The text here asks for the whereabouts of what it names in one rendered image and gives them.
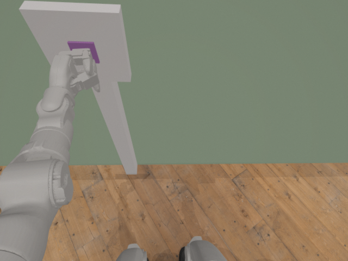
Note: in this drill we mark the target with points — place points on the right robot shin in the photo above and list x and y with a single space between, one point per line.
195 238

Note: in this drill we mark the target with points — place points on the left robot forearm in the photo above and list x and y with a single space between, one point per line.
53 133

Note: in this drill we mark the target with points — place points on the button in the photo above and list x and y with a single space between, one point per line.
82 44

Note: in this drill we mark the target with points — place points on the left robot thigh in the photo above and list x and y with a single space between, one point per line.
133 254

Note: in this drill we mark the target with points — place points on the robot left upper arm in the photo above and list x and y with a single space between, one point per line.
31 193

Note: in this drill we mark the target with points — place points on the left robot hand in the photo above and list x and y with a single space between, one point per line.
64 74

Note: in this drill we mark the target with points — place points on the panel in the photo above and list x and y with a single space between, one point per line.
53 24

